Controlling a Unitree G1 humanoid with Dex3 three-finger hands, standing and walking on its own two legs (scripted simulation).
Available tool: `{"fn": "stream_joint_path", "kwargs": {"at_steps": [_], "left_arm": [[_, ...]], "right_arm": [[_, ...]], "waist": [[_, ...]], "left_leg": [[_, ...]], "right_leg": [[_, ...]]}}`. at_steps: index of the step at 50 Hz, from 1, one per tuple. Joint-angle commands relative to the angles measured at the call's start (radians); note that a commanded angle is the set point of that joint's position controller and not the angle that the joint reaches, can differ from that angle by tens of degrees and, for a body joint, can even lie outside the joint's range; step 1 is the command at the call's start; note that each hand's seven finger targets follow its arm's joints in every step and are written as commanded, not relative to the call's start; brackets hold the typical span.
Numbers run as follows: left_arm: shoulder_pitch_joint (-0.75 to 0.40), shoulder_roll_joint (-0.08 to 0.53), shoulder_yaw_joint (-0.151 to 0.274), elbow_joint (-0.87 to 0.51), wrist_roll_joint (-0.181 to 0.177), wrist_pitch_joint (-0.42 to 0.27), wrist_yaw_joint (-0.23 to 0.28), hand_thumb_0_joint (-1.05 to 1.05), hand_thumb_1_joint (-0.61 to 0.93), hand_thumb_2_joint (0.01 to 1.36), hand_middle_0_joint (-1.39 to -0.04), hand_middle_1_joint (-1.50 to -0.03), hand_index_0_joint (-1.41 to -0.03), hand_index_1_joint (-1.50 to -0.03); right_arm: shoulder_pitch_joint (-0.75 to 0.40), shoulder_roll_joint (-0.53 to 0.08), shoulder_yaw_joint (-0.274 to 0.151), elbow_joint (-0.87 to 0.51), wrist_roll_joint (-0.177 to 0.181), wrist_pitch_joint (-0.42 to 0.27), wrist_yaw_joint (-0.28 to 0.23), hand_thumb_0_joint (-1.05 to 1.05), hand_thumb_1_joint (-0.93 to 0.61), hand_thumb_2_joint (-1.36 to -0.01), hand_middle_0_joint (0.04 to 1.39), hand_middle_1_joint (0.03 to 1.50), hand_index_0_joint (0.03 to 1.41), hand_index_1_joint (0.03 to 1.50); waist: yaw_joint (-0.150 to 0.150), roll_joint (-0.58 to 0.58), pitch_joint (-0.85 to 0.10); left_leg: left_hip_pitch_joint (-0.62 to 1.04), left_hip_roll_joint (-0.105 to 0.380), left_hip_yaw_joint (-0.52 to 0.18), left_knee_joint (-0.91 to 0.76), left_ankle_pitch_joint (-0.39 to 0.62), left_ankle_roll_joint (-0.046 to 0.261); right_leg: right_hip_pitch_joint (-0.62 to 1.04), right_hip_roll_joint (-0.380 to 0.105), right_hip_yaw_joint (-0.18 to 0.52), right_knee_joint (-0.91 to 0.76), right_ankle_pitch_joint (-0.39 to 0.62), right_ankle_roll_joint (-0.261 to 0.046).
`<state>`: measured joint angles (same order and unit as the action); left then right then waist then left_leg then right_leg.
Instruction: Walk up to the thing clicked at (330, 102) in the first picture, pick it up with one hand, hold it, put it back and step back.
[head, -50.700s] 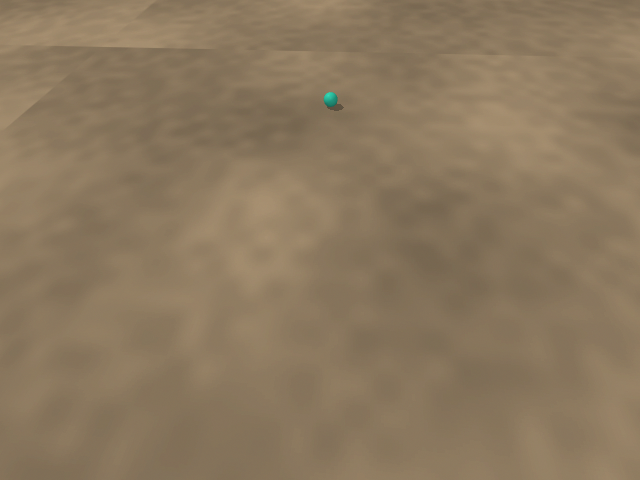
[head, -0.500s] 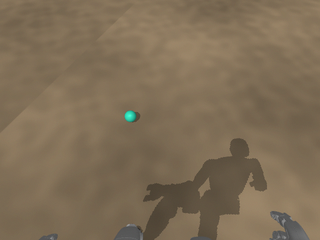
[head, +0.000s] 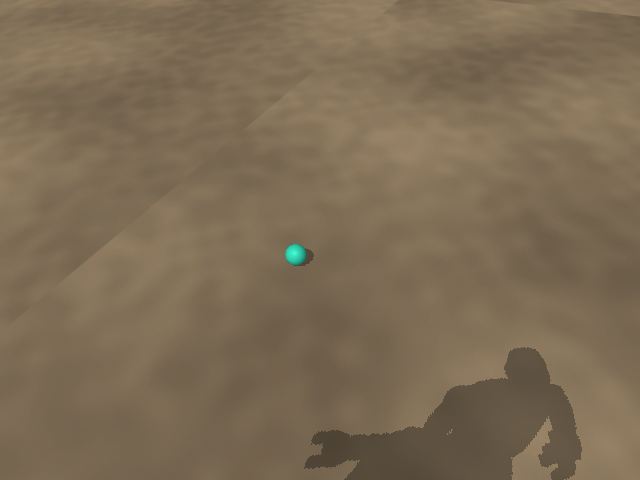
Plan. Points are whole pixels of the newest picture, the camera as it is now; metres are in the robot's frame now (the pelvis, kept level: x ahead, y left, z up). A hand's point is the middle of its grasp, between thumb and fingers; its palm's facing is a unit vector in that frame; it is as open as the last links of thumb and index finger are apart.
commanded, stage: step back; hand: left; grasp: from above
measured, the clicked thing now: (295, 254) +1.07 +0.16 -0.72
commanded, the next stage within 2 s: stand in 0.72 s
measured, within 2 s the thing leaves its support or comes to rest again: neither
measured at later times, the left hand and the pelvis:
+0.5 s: hand out of the picture +0.08 +0.26 -0.13, palm faces +0.03 -0.91 -0.42, open 7.4 cm; pelvis +0.04 -0.01 +0.00, yaw +1 degrees
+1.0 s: hand out of the picture +0.13 +0.27 -0.14, palm faces -0.05 -0.94 -0.34, open 7.4 cm; pelvis +0.06 +0.02 +0.01, yaw -1 degrees
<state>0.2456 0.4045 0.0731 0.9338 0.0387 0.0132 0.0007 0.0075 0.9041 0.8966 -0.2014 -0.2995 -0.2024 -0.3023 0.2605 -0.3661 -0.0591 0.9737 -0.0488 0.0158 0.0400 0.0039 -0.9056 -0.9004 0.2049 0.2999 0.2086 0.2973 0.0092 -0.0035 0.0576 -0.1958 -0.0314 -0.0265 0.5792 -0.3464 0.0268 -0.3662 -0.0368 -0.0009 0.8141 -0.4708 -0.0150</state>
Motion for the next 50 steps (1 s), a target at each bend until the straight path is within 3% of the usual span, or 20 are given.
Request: {"fn": "stream_joint_path", "kwargs": {"at_steps": [1,5,9,10,11,12,13,17,24,26,28,29,31,34,36,38,39,41,44,50], "left_arm": [[-0.064,0.197,0.045,-0.076,-0.023,-0.058,-0.004,0.0,0.9,0.9,-0.2,-0.3,-0.2,-0.3],[-0.066,0.185,0.046,-0.056,-0.017,-0.063,-0.018,0.0,0.9,0.9,-0.2,-0.3,-0.2,-0.3],[0.121,0.184,0.059,0.022,-0.01,-0.085,0.004,0.0,0.9,0.9,-0.2,-0.3,-0.2,-0.3],[0.15,0.223,0.073,0.027,0.0,-0.091,0.014,0.0,0.9,0.9,-0.2,-0.3,-0.2,-0.3],[0.16,0.307,0.091,0.006,0.014,-0.101,0.021,0.0,0.9,0.9,-0.2,-0.3,-0.2,-0.3],[0.076,0.337,0.093,-0.022,0.007,-0.095,0.021,0.0,0.9,0.9,-0.2,-0.3,-0.2,-0.3],[0.013,0.345,0.092,-0.042,0.003,-0.095,0.021,0.0,0.9,0.9,-0.2,-0.3,-0.2,-0.3],[-0.01,0.237,0.062,-0.039,-0.018,-0.112,0.025,0.0,0.9,0.9,-0.2,-0.3,-0.2,-0.3],[-0.053,0.216,0.038,-0.056,-0.024,-0.09,0.03,0.0,0.9,0.9,-0.2,-0.3,-0.2,-0.3],[-0.063,0.222,0.033,-0.062,-0.029,-0.074,0.031,0.0,0.9,0.9,-0.2,-0.3,-0.2,-0.3],[-0.057,0.197,0.021,-0.066,-0.029,-0.058,0.031,0.0,0.9,0.9,-0.2,-0.3,-0.2,-0.3],[-0.047,0.168,0.012,-0.072,-0.033,-0.054,0.03,0.0,0.9,0.9,-0.2,-0.3,-0.2,-0.3],[-0.02,0.169,0.012,-0.027,-0.05,-0.03,0.035,0.0,0.9,0.9,-0.2,-0.3,-0.2,-0.3],[0.006,0.164,0.012,0.017,-0.034,-0.037,0.022,0.0,0.9,0.9,-0.2,-0.3,-0.2,-0.3],[0.03,0.124,-0.012,0.064,-0.026,-0.048,0.016,0.0,0.9,0.9,-0.2,-0.3,-0.2,-0.3],[-0.06,0.187,-0.008,0.039,-0.02,-0.063,0.018,0.0,0.9,0.9,-0.2,-0.3,-0.2,-0.3],[-0.092,0.202,-0.011,0.05,-0.027,-0.061,0.014,0.0,0.9,0.9,-0.2,-0.3,-0.2,-0.3],[-0.112,0.16,-0.028,0.078,-0.035,-0.053,0.005,0.0,0.9,0.9,-0.2,-0.3,-0.2,-0.3],[-0.117,0.162,-0.03,0.092,-0.033,-0.058,0.002,0.0,0.9,0.9,-0.2,-0.3,-0.2,-0.3],[-0.16,0.164,-0.035,0.122,-0.034,-0.066,0.002,0.0,0.9,0.9,-0.2,-0.3,-0.2,-0.3]], "right_arm": [[-0.117,-0.252,-0.056,-0.105,-0.001,-0.043,-0.025,0.0,-0.9,-0.9,0.2,0.3,0.2,0.3],[-0.067,-0.277,-0.072,-0.092,0.004,-0.043,-0.021,0.0,-0.9,-0.9,0.2,0.3,0.2,0.3],[-0.128,-0.21,-0.049,-0.118,0.016,-0.016,-0.021,0.0,-0.9,-0.9,0.2,0.3,0.2,0.3],[-0.086,-0.143,-0.028,-0.124,0.021,-0.016,-0.023,0.0,-0.9,-0.9,0.2,0.3,0.2,0.3],[-0.081,-0.107,-0.015,-0.149,0.022,-0.018,-0.025,0.0,-0.9,-0.9,0.2,0.3,0.2,0.3],[-0.08,-0.199,-0.044,-0.126,0.016,-0.011,-0.038,0.0,-0.9,-0.9,0.2,0.3,0.2,0.3],[-0.057,-0.241,-0.058,-0.112,0.016,-0.016,-0.04,0.0,-0.9,-0.9,0.2,0.3,0.2,0.3],[0.003,-0.204,-0.05,-0.058,0.023,-0.024,-0.032,0.0,-0.9,-0.9,0.2,0.3,0.2,0.3],[-0.06,-0.155,-0.03,-0.066,0.028,-0.019,-0.036,0.0,-0.9,-0.9,0.2,0.3,0.2,0.3],[-0.053,-0.156,-0.031,-0.055,0.029,-0.02,-0.038,0.0,-0.9,-0.9,0.2,0.3,0.2,0.3],[-0.047,-0.19,-0.043,-0.04,0.024,-0.025,-0.047,0.0,-0.9,-0.9,0.2,0.3,0.2,0.3],[-0.053,-0.24,-0.054,-0.043,0.017,-0.028,-0.052,0.0,-0.9,-0.9,0.2,0.3,0.2,0.3],[-0.162,-0.309,-0.054,-0.07,0.028,-0.028,-0.051,0.0,-0.9,-0.9,0.2,0.3,0.2,0.3],[-0.235,-0.253,-0.037,-0.069,0.015,-0.021,-0.05,0.0,-0.9,-0.9,0.2,0.3,0.2,0.3],[-0.183,-0.208,-0.019,-0.031,0.035,-0.031,-0.04,0.0,-0.9,-0.9,0.2,0.3,0.2,0.3],[-0.181,-0.183,-0.011,-0.023,0.047,-0.043,-0.04,0.0,-0.9,-0.9,0.2,0.3,0.2,0.3],[-0.19,-0.189,-0.009,-0.01,0.045,-0.043,-0.038,0.0,-0.9,-0.9,0.2,0.3,0.2,0.3],[-0.218,-0.204,-0.007,0.014,0.038,-0.049,-0.036,0.0,-0.9,-0.9,0.2,0.3,0.2,0.3],[-0.225,-0.202,-0.002,0.03,0.037,-0.056,-0.033,0.0,-0.9,-0.9,0.2,0.3,0.2,0.3],[-0.231,-0.185,0.005,0.068,0.043,-0.055,-0.029,0.0,-0.9,-0.9,0.2,0.3,0.2,0.3]], "waist": [[0.001,0.109,0.085],[-0.037,0.198,0.062],[0.069,0.104,-0.025],[0.077,-0.054,-0.048],[0.077,-0.199,-0.023],[0.064,-0.082,0.013],[0.037,-0.081,0.072],[0.003,-0.052,0.007],[0.01,-0.188,-0.05],[-0.004,-0.178,-0.074],[-0.011,-0.087,-0.093],[-0.005,0.035,-0.121],[0.009,0.175,-0.123],[0.035,0.163,-0.084],[0.029,0.147,-0.124],[-0.006,0.068,-0.139],[-0.03,0.098,-0.103],[-0.012,0.096,-0.068],[-0.003,0.037,-0.086],[-0.022,-0.008,-0.06]], "left_leg": [[-0.028,0.245,-0.324,-0.34,-0.27,0.167],[-0.07,0.233,-0.269,-0.324,-0.265,0.157],[-0.234,0.144,-0.104,-0.02,-0.18,0.091],[-0.34,0.07,-0.052,0.181,-0.191,0.051],[-0.502,-0.062,-0.048,0.395,-0.246,0.003],[-0.435,0.0,-0.132,0.453,-0.244,-0.001],[-0.421,0.048,-0.146,0.46,-0.224,0.0],[-0.319,0.051,-0.135,0.417,-0.065,-0.02],[-0.121,0.058,0.043,0.111,0.018,-0.03],[-0.031,0.04,0.079,-0.005,0.155,-0.014],[0.05,0.076,0.014,-0.083,0.328,0.017],[0.076,0.194,-0.12,-0.097,0.406,0.06],[-0.126,0.375,-0.323,-0.229,0.135,0.21],[-0.155,0.271,-0.182,-0.196,0.039,0.134],[-0.128,0.211,-0.159,-0.149,0.102,0.062],[-0.051,0.158,-0.085,-0.101,0.278,0.015],[0.016,0.15,-0.08,-0.155,0.19,0.018],[0.024,0.191,-0.131,-0.209,0.101,0.026],[0.025,0.2,-0.12,-0.228,0.219,0.023],[0.073,0.163,-0.06,-0.239,0.209,0.001]], "right_leg": [[-0.159,-0.007,0.035,0.031,0.014,-0.006],[-0.045,0.019,-0.024,-0.074,0.031,0.007],[0.337,0.057,-0.039,-0.359,0.19,-0.002],[0.423,-0.034,0.158,-0.436,0.084,-0.026],[0.414,-0.268,0.559,-0.583,-0.098,-0.1],[0.24,-0.384,0.669,-0.637,-0.283,-0.187],[0.161,-0.412,0.683,-0.62,-0.277,-0.258],[0.19,-0.225,0.269,-0.491,0.284,-0.141],[0.146,-0.201,0.075,-0.32,0.82,-0.133],[0.117,-0.171,0.06,-0.239,0.764,-0.105],[0.071,-0.126,0.061,-0.161,0.595,-0.059],[0.026,-0.07,0.044,-0.102,0.426,-0.032],[0.125,0.032,-0.017,0.001,-0.05,-0.007],[0.159,0.018,-0.005,-0.139,0.036,-0.019],[0.254,-0.036,0.052,-0.321,0.193,-0.015],[0.217,-0.109,0.146,-0.369,0.354,-0.035],[0.1,-0.092,0.142,-0.377,0.254,-0.031],[0.1,-0.05,0.082,-0.397,0.158,-0.014],[0.187,-0.062,0.07,-0.424,0.27,-0.008],[0.171,-0.095,0.096,-0.524,0.281,-0.003]]}}
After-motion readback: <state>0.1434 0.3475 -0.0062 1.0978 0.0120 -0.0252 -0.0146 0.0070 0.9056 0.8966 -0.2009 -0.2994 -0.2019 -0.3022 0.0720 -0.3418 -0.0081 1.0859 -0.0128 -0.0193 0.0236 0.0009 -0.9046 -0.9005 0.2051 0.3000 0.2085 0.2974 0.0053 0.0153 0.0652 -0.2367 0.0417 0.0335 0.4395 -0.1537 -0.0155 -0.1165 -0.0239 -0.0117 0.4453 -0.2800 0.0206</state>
